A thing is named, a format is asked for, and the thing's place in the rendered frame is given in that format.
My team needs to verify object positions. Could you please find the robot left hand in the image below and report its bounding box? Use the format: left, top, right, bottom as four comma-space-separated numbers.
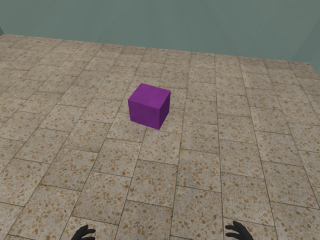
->
71, 224, 96, 240

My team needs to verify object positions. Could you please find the robot right hand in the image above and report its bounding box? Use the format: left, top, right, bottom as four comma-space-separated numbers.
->
225, 221, 254, 240

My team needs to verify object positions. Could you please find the carton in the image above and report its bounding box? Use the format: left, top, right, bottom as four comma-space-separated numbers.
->
127, 83, 171, 130

